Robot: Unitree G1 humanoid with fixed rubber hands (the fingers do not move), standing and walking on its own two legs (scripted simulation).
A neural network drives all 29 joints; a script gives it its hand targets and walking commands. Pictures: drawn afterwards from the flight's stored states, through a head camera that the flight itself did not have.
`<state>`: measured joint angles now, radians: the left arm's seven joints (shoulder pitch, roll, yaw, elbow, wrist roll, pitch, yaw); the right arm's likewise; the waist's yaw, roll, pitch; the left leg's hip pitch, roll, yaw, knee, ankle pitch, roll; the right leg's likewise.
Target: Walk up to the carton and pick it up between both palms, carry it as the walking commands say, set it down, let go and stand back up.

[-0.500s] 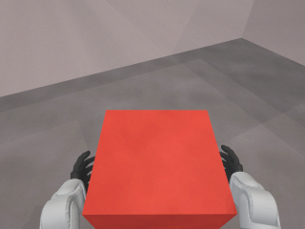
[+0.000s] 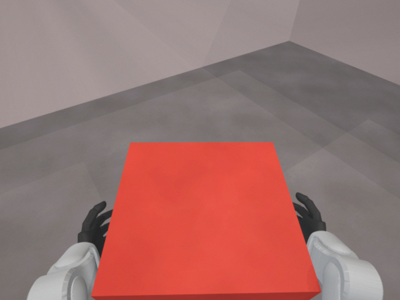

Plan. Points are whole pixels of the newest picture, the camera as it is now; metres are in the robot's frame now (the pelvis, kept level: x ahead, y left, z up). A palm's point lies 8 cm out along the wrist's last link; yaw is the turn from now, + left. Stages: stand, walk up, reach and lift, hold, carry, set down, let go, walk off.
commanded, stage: carry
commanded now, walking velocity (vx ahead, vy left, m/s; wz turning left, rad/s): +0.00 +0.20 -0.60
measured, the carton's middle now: (202, 236) +0.26 +0.01 +0.01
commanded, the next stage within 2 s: none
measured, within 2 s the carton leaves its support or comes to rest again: neither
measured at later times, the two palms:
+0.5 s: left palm (81, 237) +0.23 +0.22 +0.07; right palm (306, 289) +0.15 -0.14 +0.08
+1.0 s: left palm (76, 224) +0.25 +0.24 +0.08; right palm out of the picture +0.06 -0.08 +0.08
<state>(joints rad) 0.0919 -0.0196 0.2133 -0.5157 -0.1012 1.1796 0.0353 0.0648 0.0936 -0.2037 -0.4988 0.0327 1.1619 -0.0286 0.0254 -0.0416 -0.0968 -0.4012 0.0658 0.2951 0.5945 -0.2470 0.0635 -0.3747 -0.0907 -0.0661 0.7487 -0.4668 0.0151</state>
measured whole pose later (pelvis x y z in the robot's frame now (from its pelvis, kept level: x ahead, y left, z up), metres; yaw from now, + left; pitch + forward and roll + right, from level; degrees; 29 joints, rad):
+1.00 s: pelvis -0.03 +0.20 +0.00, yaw -32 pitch +4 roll +2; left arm 0.12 -0.07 0.20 -0.60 -0.07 1.13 0.02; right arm 0.07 0.03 -0.20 -0.56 0.09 1.12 -0.02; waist -0.01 -0.05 -0.05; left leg -0.34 0.04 0.08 0.55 -0.34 -0.05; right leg -0.51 -0.08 0.09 0.59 -0.16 0.07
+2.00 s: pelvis +0.04 +0.39 +0.01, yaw -69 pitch +4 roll +2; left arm 0.15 -0.08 0.19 -0.54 -0.08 1.13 0.02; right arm 0.13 0.04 -0.20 -0.57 0.07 1.14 -0.02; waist -0.02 -0.01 -0.05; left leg -0.52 0.07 0.11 0.95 -0.47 -0.07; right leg -0.40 -0.06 -0.05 0.59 -0.26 -0.01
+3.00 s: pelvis +0.23 +0.50 +0.00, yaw -105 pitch +4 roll -1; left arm 0.11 -0.04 0.18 -0.54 -0.11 1.14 0.03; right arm 0.14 0.05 -0.19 -0.61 0.04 1.12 -0.02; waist 0.02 0.04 -0.09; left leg -0.45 0.14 0.26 0.74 -0.37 0.00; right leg -0.37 -0.02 -0.14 0.62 -0.30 -0.02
